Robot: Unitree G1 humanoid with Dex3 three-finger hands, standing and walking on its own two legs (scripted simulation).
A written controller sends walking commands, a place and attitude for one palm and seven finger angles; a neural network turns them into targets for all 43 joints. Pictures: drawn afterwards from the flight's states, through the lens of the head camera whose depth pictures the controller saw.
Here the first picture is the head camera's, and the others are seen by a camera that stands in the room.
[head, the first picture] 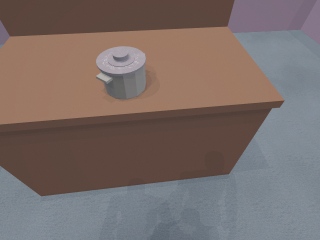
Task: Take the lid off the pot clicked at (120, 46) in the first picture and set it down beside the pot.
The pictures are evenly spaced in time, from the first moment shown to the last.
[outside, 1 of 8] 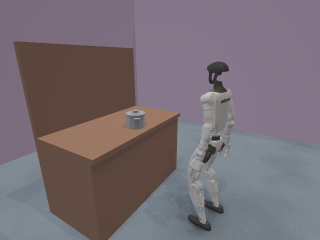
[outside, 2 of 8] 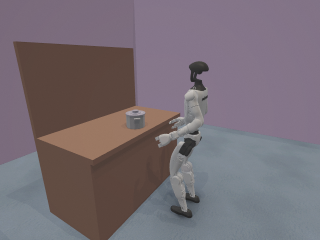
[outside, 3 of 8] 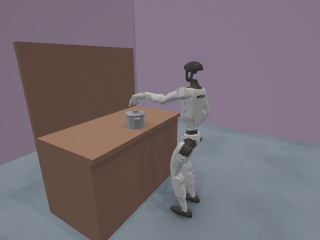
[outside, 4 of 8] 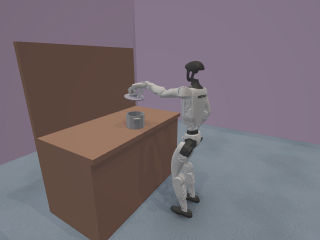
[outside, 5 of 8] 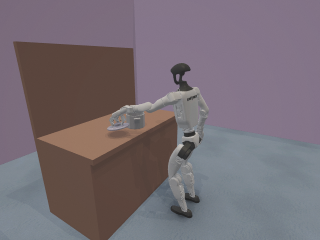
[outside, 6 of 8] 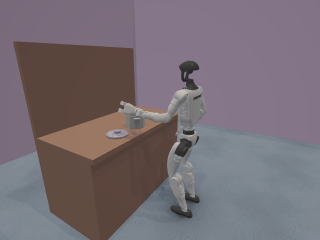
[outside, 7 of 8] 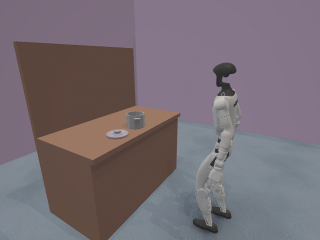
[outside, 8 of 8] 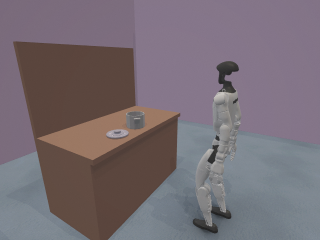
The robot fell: no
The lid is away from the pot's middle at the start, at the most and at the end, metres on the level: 0.00 0.25 0.24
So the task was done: yes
